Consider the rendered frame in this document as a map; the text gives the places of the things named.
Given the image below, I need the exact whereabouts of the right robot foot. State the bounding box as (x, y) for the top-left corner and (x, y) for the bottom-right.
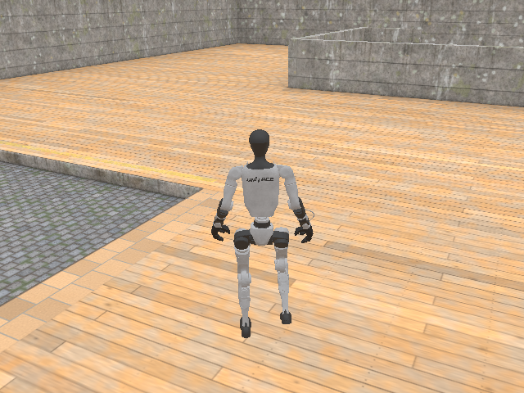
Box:
(280, 310), (291, 324)

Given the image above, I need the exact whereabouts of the robot left hand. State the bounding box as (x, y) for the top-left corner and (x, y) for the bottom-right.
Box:
(211, 225), (230, 241)

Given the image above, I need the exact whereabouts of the robot right upper arm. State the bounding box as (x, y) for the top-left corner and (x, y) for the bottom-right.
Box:
(278, 165), (301, 210)

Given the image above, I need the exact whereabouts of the robot left thigh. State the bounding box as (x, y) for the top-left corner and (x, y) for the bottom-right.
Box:
(233, 228), (251, 287)

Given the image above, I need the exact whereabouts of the robot left upper arm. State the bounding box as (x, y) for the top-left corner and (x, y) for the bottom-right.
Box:
(220, 165), (243, 211)

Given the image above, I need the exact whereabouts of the left robot forearm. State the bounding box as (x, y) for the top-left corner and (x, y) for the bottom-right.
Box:
(213, 198), (228, 228)

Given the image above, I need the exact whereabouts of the robot right hand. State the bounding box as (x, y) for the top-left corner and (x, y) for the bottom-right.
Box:
(294, 225), (313, 243)

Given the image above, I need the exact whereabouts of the right robot forearm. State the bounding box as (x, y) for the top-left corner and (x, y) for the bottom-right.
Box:
(293, 197), (311, 229)

